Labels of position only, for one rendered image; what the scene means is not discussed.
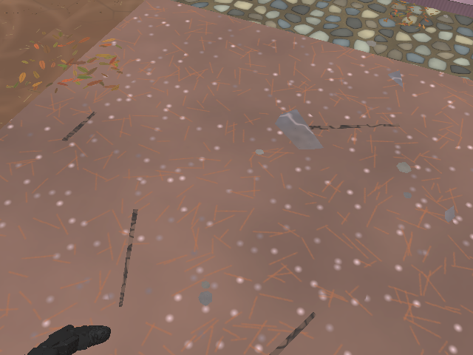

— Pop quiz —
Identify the robot left hand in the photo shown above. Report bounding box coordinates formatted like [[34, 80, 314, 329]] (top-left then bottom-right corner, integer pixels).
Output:
[[27, 325, 111, 355]]

